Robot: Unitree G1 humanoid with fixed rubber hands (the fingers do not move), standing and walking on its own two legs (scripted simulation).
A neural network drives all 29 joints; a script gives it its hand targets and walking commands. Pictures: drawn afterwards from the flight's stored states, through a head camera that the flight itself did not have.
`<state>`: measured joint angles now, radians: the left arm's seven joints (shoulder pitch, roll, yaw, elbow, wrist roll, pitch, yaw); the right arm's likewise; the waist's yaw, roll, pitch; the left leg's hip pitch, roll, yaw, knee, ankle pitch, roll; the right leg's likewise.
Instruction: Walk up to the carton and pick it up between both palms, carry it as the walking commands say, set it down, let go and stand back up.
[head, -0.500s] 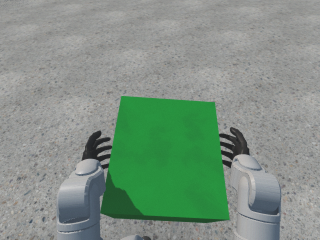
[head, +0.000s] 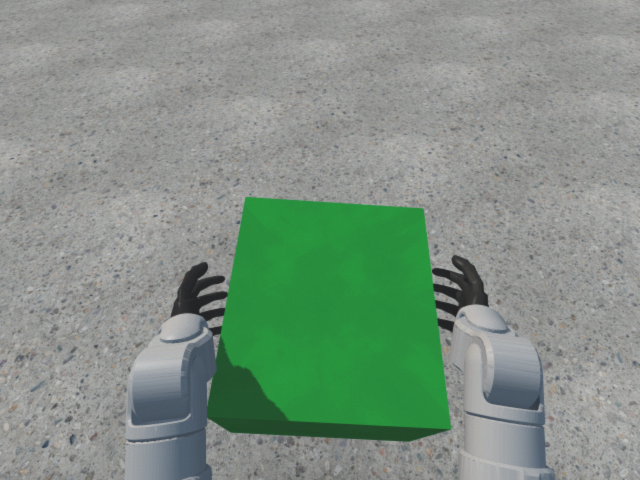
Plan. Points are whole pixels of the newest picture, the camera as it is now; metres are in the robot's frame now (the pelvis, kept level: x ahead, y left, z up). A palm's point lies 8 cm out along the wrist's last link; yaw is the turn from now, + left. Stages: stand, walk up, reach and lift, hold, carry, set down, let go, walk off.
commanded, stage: carry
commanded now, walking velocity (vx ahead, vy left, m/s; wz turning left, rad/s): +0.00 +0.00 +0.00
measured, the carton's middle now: (327, 319) +0.31 +0.00 +0.00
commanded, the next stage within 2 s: none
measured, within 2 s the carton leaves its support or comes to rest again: neither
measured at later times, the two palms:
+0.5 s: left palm (217, 295) +0.30 +0.14 +0.08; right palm (486, 297) +0.30 -0.19 +0.08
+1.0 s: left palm (224, 294) +0.31 +0.13 +0.07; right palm (486, 300) +0.30 -0.19 +0.06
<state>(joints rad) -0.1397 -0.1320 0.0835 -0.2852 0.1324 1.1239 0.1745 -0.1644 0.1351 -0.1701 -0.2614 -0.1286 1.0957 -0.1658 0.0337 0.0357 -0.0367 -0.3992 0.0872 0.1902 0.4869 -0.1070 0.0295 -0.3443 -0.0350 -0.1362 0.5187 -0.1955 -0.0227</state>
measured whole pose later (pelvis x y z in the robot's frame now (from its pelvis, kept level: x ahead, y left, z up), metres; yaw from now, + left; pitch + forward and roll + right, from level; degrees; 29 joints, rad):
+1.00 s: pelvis +0.04 -0.02 +0.00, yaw -1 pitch +0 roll +0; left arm -0.15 -0.13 0.10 -0.15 0.17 1.00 0.13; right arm -0.15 0.13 -0.18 -0.15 -0.15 0.97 -0.14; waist 0.00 0.01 -0.03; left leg -0.32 0.10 0.19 0.50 -0.17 0.00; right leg -0.27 -0.02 -0.13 0.53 -0.27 -0.04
